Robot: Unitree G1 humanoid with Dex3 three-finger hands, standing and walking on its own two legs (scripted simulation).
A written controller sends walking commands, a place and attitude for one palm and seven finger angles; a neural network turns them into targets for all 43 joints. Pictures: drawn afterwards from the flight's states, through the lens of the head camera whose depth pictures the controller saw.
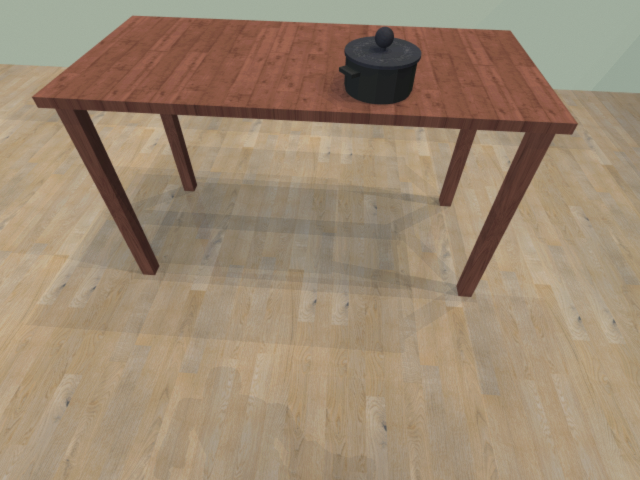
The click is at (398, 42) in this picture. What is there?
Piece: lid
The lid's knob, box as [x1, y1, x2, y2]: [375, 27, 393, 47]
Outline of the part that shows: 381,27 375,34 375,41 379,46 386,47 391,43 393,39 393,33 388,27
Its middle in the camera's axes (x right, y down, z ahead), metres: +0.16 -0.50 +0.95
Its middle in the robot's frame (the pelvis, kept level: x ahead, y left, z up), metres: +1.06 -0.10 +0.12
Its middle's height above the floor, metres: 0.90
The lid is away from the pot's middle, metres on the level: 0.00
